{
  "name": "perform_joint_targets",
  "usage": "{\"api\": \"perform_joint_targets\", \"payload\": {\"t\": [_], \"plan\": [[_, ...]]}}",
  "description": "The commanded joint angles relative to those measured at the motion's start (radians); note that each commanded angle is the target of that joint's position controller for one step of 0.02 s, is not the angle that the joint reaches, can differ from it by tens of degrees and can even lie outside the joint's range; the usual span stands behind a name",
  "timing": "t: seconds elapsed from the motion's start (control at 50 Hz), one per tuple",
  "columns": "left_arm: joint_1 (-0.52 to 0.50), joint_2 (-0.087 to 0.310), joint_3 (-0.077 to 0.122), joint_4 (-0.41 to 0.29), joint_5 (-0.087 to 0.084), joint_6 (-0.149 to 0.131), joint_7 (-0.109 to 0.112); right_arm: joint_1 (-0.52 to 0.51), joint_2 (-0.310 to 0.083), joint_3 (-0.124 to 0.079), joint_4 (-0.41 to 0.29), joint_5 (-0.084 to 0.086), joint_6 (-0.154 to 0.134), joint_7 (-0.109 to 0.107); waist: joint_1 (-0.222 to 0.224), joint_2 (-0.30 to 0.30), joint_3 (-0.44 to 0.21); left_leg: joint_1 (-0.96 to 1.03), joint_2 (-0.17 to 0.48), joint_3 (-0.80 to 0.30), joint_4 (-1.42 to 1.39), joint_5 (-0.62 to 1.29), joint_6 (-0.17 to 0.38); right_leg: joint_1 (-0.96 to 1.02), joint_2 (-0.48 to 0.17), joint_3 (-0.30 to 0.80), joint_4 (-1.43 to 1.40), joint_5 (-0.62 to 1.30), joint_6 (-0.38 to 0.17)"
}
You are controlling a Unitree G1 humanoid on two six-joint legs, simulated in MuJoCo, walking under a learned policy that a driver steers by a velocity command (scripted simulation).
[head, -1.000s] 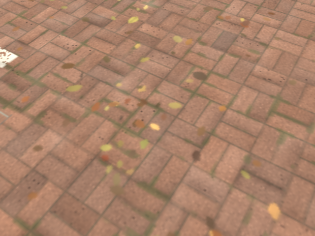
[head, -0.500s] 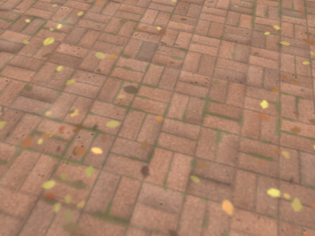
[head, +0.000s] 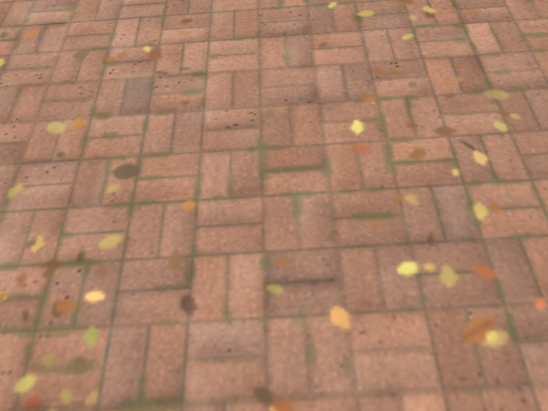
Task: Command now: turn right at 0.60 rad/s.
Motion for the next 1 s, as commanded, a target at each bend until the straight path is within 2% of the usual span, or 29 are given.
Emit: {"api": "perform_joint_targets", "payload": {"t": [0.02,0.14,0.18,0.2,0.22,0.24,0.26,0.28,0.3,0.32,0.36,0.42,0.46,0.5,0.56,0.58,0.6,0.62,0.64,0.66,0.7,0.76,0.8,0.82,0.86,0.88,0.9,0.92,1.0], "plan": [[-0.026,0.181,0.053,-0.068,-0.002,-0.009,0.011,-0.039,-0.054,-0.007,-0.075,0.002,-0.019,0.005,0.011,-0.167,-0.134,-0.003,-0.009,-0.027,-0.137,0.022,-0.005,0.141,-0.223,0.258,-0.090,0.253,-0.178],[-0.051,0.189,0.058,-0.072,-0.009,0.003,-0.003,-0.024,-0.074,-0.014,-0.083,0.016,-0.040,0.028,0.013,-0.195,-0.124,0.139,-0.045,-0.038,-0.357,-0.007,0.025,0.101,-0.209,0.403,-0.056,0.241,-0.170],[-0.084,0.179,0.055,-0.077,-0.023,0.008,0.000,0.030,-0.070,-0.019,-0.069,0.015,-0.050,0.034,-0.028,-0.187,-0.134,0.254,-0.045,-0.024,-0.557,0.123,0.049,0.083,-0.170,0.414,-0.010,0.239,-0.129],[-0.071,0.158,0.049,-0.076,-0.025,0.008,0.004,0.055,-0.094,-0.028,-0.062,0.008,-0.052,0.032,-0.033,-0.155,-0.145,0.357,0.013,-0.051,-0.635,0.233,0.073,0.026,-0.131,0.389,0.034,0.143,-0.083],[-0.015,0.102,0.034,-0.072,-0.010,0.007,0.003,0.068,-0.159,-0.040,-0.073,-0.009,-0.047,0.024,0.000,0.037,-0.184,0.475,0.217,-0.229,-0.664,0.354,0.149,-0.083,-0.036,0.264,0.225,-0.141,-0.020],[-0.020,0.130,0.046,-0.098,-0.020,-0.001,0.006,0.048,-0.205,-0.048,-0.065,-0.038,-0.041,0.028,0.021,0.283,-0.113,0.434,0.372,-0.457,-0.699,0.493,0.322,-0.279,0.100,0.082,0.410,-0.441,0.039],[0.020,0.212,0.072,-0.069,-0.003,-0.005,0.008,0.011,-0.144,-0.032,-0.092,-0.033,-0.044,0.027,0.018,0.183,-0.109,0.399,0.410,-0.437,-0.697,0.484,0.379,-0.290,0.023,0.086,0.625,-0.432,0.081],[0.030,0.229,0.085,-0.045,-0.013,-0.001,0.006,-0.032,-0.096,-0.016,-0.103,-0.025,-0.043,0.020,0.032,0.128,-0.094,0.369,0.350,-0.333,-0.685,0.442,0.343,-0.286,0.010,0.072,0.704,-0.363,0.096],[0.050,0.201,0.083,-0.020,-0.014,0.011,0.008,-0.064,-0.080,-0.011,-0.111,-0.014,-0.039,0.015,0.042,0.098,-0.079,0.363,0.285,-0.243,-0.678,0.377,0.301,-0.290,0.001,0.055,0.745,-0.305,0.117],[0.048,0.179,0.078,-0.018,-0.013,0.020,0.008,-0.073,-0.069,-0.007,-0.112,0.000,-0.037,0.009,0.030,0.102,-0.062,0.375,0.265,-0.199,-0.676,0.372,0.292,-0.323,-0.005,0.046,0.780,-0.251,0.134],[0.014,0.128,0.061,-0.033,-0.020,0.023,0.002,-0.042,-0.070,-0.002,-0.104,-0.005,-0.026,-0.001,0.002,0.115,-0.052,0.379,0.224,-0.117,-0.684,0.401,0.297,-0.318,-0.013,-0.005,0.736,-0.207,0.153],[-0.041,0.088,0.040,-0.061,-0.011,0.014,-0.001,0.014,-0.095,-0.009,-0.085,-0.009,-0.015,-0.002,-0.038,0.135,-0.095,0.472,0.248,-0.104,-0.663,0.471,0.326,-0.284,-0.036,-0.028,0.562,-0.233,0.161],[-0.046,0.065,0.025,-0.065,-0.002,0.011,-0.007,-0.002,-0.120,-0.015,-0.083,-0.001,-0.011,0.007,-0.039,0.146,-0.115,0.454,0.256,-0.079,-0.650,0.506,0.328,-0.185,-0.054,-0.060,0.422,-0.256,0.150],[-0.034,0.074,0.023,-0.060,-0.004,0.011,-0.012,0.001,-0.136,-0.019,-0.074,0.010,-0.007,0.018,-0.042,0.164,-0.121,0.434,0.266,-0.078,-0.637,0.543,0.331,-0.102,-0.048,-0.097,0.304,-0.241,0.139],[0.050,0.072,0.025,-0.018,-0.002,0.010,-0.020,-0.006,-0.124,-0.007,-0.054,0.034,-0.004,0.024,0.007,0.143,-0.115,0.378,0.246,-0.056,-0.572,0.511,0.287,0.079,-0.023,-0.140,-0.030,-0.003,0.086],[0.056,0.091,0.027,-0.016,0.003,0.009,-0.018,0.047,-0.095,0.005,-0.028,0.035,-0.012,0.026,0.008,0.104,-0.115,0.316,0.219,-0.034,-0.547,0.427,0.223,0.185,-0.041,-0.099,-0.134,0.112,0.056],[0.074,0.151,0.034,-0.027,0.008,0.009,-0.008,0.081,-0.042,0.025,-0.028,-0.001,-0.022,0.033,-0.019,-0.064,-0.169,0.213,0.146,0.038,-0.416,0.214,0.127,0.327,-0.198,0.097,-0.129,0.351,0.013],[0.000,0.174,0.028,-0.043,0.029,0.006,-0.006,0.080,0.005,0.043,-0.050,-0.026,-0.030,0.034,-0.060,-0.260,-0.146,0.145,0.065,0.091,-0.392,-0.101,0.051,0.227,-0.349,0.239,-0.102,0.418,-0.130],[-0.020,0.110,0.015,-0.050,0.038,-0.009,-0.014,0.007,-0.053,0.032,-0.054,-0.017,-0.024,0.023,0.000,-0.206,-0.129,0.180,0.075,0.050,-0.333,-0.156,0.026,0.157,-0.338,0.238,-0.121,0.295,-0.195],[-0.038,0.080,0.003,-0.034,0.043,-0.023,-0.017,-0.012,-0.064,0.027,-0.054,-0.006,-0.021,0.022,-0.007,-0.201,-0.106,0.169,0.073,0.040,-0.324,-0.126,0.026,0.152,-0.302,0.207,-0.129,0.238,-0.176],[-0.056,0.089,0.003,-0.017,0.031,-0.040,-0.014,-0.007,-0.070,0.022,-0.033,-0.007,-0.013,0.016,0.001,-0.217,-0.084,0.145,0.074,0.020,-0.322,-0.089,0.016,0.174,-0.266,0.177,-0.123,0.253,-0.140],[-0.072,0.066,-0.009,0.005,0.026,-0.045,-0.012,0.053,-0.049,0.028,-0.001,0.001,-0.011,0.022,-0.021,-0.167,-0.107,0.220,0.077,0.018,-0.327,-0.059,0.004,0.152,-0.253,0.132,-0.087,0.419,-0.141],[-0.094,0.053,-0.014,0.017,0.019,-0.040,-0.014,0.070,-0.033,0.035,0.019,0.001,-0.012,0.025,-0.035,-0.139,-0.106,0.296,0.069,0.035,-0.463,0.091,0.008,0.128,-0.222,0.101,-0.068,0.381,-0.118],[-0.080,0.050,-0.015,0.030,0.016,-0.039,-0.016,0.071,-0.038,0.038,0.023,-0.007,-0.014,0.025,-0.037,-0.115,-0.104,0.353,0.073,0.027,-0.541,0.242,0.015,0.109,-0.197,0.089,-0.068,0.292,-0.088],[-0.033,0.053,-0.013,0.052,0.030,-0.041,-0.023,0.066,-0.105,0.029,0.022,-0.010,-0.011,0.021,0.005,-0.031,-0.070,0.387,0.104,0.007,-0.556,0.367,0.046,0.063,-0.130,0.064,-0.081,0.047,-0.032],[-0.034,0.054,-0.013,0.054,0.028,-0.037,-0.022,0.057,-0.118,0.021,0.039,0.000,-0.012,0.022,0.011,0.022,-0.040,0.330,0.085,0.017,-0.541,0.265,0.070,0.071,-0.101,0.034,-0.088,0.003,-0.014],[-0.059,0.060,-0.014,0.062,0.027,-0.037,-0.020,0.052,-0.082,0.028,0.039,-0.002,-0.016,0.024,-0.013,0.003,-0.027,0.323,0.080,0.016,-0.563,0.241,0.073,0.077,-0.098,0.029,-0.069,0.000,-0.006],[-0.068,0.053,-0.013,0.064,0.022,-0.036,-0.016,0.051,-0.071,0.031,0.050,-0.008,-0.020,0.022,-0.011,0.012,-0.036,0.326,0.082,0.011,-0.574,0.251,0.067,0.085,-0.096,0.020,-0.057,0.025,-0.007],[-0.055,0.045,-0.010,0.095,0.019,-0.030,-0.009,0.069,-0.061,0.037,0.081,-0.005,-0.033,0.014,-0.014,0.002,-0.065,0.354,0.076,0.018,-0.574,0.275,0.057,0.107,-0.090,0.006,-0.044,0.117,-0.006]]}}
Velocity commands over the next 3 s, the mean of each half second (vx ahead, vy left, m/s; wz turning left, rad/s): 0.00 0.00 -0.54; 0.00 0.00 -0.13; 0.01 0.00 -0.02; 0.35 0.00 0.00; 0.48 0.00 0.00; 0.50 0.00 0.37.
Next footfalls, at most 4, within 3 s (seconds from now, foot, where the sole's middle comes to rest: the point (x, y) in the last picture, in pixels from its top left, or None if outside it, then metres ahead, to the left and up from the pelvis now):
0.20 left None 0.07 0.13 -0.78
0.60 right None -0.01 -0.12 -0.78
0.84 left None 0.07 0.12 -0.78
2.12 right None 0.38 -0.22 -0.78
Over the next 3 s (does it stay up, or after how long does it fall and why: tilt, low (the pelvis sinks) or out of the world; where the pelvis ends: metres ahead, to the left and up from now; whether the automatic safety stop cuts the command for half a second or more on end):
stays up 0.72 -0.15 0.01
